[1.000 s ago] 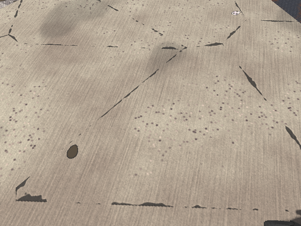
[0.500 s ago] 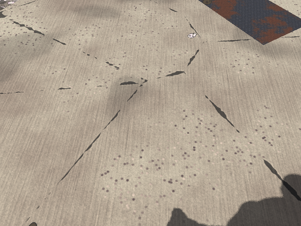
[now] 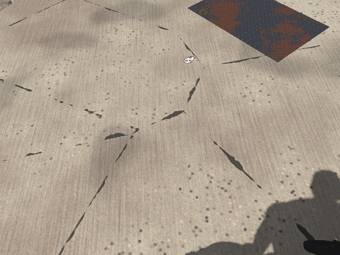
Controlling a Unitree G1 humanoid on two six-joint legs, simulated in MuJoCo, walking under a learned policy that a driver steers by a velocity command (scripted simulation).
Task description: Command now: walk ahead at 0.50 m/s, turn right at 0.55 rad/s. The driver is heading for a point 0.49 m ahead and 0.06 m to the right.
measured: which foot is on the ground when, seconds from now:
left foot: up 0.00-0.12, down 0.14-0.60, up 0.62-0.94, down 0.96-1.00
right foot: down 0.00-0.14, up 0.16-0.58, down 0.60-1.00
